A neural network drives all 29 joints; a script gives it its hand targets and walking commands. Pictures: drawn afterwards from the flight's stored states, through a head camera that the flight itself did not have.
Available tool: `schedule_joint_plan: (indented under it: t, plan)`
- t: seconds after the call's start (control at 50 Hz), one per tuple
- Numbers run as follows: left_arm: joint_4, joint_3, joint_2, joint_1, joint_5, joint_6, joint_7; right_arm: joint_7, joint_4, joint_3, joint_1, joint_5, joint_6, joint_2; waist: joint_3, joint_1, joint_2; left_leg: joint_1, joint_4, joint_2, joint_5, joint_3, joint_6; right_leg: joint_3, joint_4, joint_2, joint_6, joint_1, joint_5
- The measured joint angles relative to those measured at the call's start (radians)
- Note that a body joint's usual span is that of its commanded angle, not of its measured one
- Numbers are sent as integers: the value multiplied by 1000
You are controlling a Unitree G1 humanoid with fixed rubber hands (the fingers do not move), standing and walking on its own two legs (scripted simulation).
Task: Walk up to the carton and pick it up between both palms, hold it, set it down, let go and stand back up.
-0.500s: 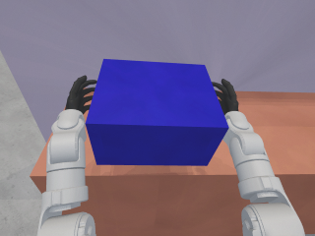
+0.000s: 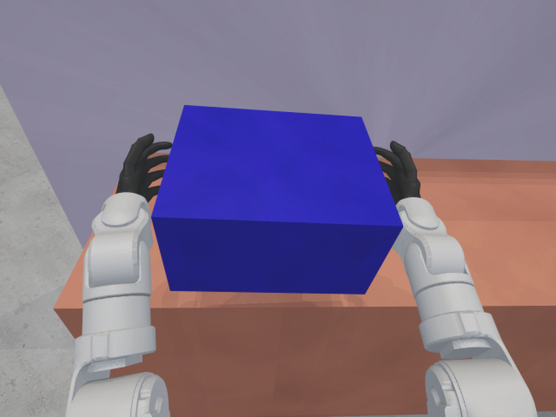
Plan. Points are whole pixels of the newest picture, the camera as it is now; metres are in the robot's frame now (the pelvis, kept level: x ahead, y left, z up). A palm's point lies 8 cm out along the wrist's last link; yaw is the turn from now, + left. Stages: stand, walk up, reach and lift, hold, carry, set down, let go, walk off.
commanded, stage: hold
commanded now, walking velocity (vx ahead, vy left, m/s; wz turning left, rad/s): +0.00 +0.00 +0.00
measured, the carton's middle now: (272, 197) +0.39 -0.01 +0.16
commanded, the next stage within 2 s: none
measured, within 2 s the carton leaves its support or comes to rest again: neither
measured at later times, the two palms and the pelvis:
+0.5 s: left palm (134, 193) +0.36 +0.17 +0.19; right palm (404, 196) +0.36 -0.19 +0.18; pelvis +0.00 +0.00 +0.00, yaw +0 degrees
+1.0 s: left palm (132, 194) +0.36 +0.18 +0.19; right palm (400, 195) +0.36 -0.19 +0.18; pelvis +0.00 +0.00 +0.00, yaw +0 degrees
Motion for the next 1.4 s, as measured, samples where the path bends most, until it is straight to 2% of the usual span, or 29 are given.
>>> schedule_joint_plan:
  t: [0.32, 0.5, 0.66, 0.9, 1.12, 1.4]
  plan:
    - [-33, -1, -9, 28, 12, 9, -2, -1, -6, 19, 8, 18, 3, -8, 9, -1, -3, 19, 3, 1, -10, 2, 1, 2, -9, 2, 1, 24, -3]
    - [-77, -15, -6, 39, -3, 3, 6, -4, -61, 12, 31, 24, -7, -6, 2, -5, 4, 3, 9, 2, -9, 0, 1, 0, -10, 3, 1, 11, 1]
    - [-16, 1, -7, 13, 8, 13, -3, 0, -5, 7, 10, 4, 7, -2, -2, 3, 1, 13, -4, 0, -1, 6, 1, 5, 0, 0, 0, 9, -2]
    - [-4, 9, -3, -3, 6, 0, -3, -1, 3, 5, -15, 3, 5, -5, 1, 3, 3, 8, 0, 0, -2, 1, 1, 1, -5, 2, 0, 11, 0]
    - [-38, -6, -2, 27, 4, 4, -1, -5, -22, 14, 13, 20, -1, -3, 0, -7, -1, 5, 11, -1, -11, 0, 3, 0, -6, 1, 2, 14, -2]
    - [-38, -1, -11, 21, 7, 13, 2, 0, -17, 14, 8, 16, 5, -9, 4, 4, 4, 10, 3, 1, -3, 7, 2, 7, -5, 2, 1, 12, 3]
